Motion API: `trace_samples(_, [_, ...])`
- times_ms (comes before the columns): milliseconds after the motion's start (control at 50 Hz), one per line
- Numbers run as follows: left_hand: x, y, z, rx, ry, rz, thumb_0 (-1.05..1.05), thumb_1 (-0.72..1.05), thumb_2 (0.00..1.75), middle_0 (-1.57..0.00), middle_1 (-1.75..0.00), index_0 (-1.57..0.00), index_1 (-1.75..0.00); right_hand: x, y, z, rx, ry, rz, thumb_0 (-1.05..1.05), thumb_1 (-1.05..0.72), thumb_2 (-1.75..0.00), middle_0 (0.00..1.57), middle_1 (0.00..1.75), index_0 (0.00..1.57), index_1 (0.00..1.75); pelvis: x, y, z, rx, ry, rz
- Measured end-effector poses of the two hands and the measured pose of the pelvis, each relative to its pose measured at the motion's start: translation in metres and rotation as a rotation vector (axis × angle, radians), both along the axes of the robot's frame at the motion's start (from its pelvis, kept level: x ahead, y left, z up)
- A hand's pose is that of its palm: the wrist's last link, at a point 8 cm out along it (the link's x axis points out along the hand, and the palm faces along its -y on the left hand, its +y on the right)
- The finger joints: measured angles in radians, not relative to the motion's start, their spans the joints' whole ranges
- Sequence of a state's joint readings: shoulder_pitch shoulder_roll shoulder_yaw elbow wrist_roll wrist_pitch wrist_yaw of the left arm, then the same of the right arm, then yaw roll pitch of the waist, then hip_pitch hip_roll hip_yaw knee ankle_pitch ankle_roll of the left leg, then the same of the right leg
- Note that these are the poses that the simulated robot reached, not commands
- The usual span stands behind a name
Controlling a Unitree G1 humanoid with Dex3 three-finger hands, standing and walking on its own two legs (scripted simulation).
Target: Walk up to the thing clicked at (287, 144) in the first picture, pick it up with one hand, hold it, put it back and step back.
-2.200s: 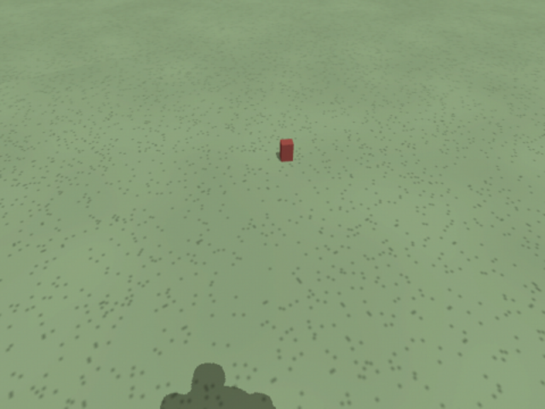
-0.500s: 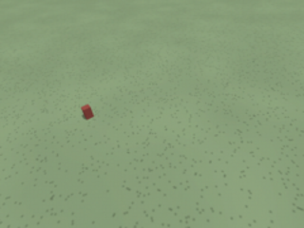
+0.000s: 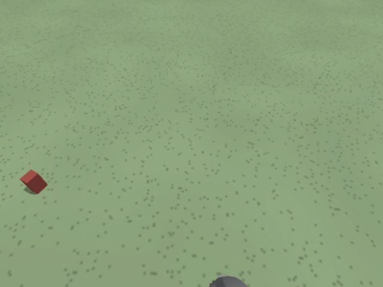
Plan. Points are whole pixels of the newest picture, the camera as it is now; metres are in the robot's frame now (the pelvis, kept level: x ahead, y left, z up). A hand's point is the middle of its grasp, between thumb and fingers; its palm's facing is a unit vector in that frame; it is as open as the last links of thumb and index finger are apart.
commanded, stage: walk up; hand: left
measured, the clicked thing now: (34, 182) +0.93 +0.79 -0.70
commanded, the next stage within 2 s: none
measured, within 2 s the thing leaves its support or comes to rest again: neither
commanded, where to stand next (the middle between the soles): +0.49 +0.89 m, yaw -45 degrees
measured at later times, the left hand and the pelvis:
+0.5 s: hand out of the picture +0.27 +0.48 -0.13, palm faces -0.21 -0.77 -0.60, open 7.3 cm; pelvis +0.17 +0.17 -0.03, yaw -12 degrees
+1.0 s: hand out of the picture +0.48 +0.59 -0.13, palm faces -0.34 -0.71 -0.62, open 7.3 cm; pelvis +0.28 +0.33 -0.03, yaw -22 degrees
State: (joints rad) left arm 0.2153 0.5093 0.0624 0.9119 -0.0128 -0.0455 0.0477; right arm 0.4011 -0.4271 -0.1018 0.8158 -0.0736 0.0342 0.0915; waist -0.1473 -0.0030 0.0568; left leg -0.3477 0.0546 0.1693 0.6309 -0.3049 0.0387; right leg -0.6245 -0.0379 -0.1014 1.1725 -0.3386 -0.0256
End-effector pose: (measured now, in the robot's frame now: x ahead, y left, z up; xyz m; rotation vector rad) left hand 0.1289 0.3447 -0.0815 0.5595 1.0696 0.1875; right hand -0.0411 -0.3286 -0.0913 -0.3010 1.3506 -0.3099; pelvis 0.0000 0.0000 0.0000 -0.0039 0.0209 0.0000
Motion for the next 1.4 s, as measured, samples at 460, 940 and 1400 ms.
trace_samples(460, [0.125, 0.135, 0.003, 0.095, 0.025, -0.065, 0.00, 0.90, 0.89, -0.21, -0.30, -0.22, -0.30, 0.277, 0.126, -0.019, 0.006, -0.392, 0.051, 0.01, -0.91, -0.90, 0.20, 0.30, 0.20, 0.30, 0.152, 0.150, -0.023, -0.045, -0.031, -0.200])
trace_samples(940, [0.350, 0.252, -0.001, 0.086, -0.012, -0.341, 0.00, 0.90, 0.89, -0.21, -0.30, -0.21, -0.30, 0.232, 0.328, -0.053, 0.018, -0.150, -0.285, 0.01, -0.90, -0.90, 0.20, 0.30, 0.20, 0.30, 0.273, 0.318, -0.028, -0.008, -0.019, -0.390])
trace_samples(1400, [0.433, 0.497, -0.028, 0.177, 0.018, -0.333, 0.01, 0.90, 0.89, -0.21, -0.30, -0.21, -0.30, 0.328, 0.503, -0.040, -0.104, -0.226, -0.233, 0.01, -0.91, -0.90, 0.20, 0.30, 0.20, 0.30, 0.346, 0.528, -0.053, -0.016, -0.044, -0.511])
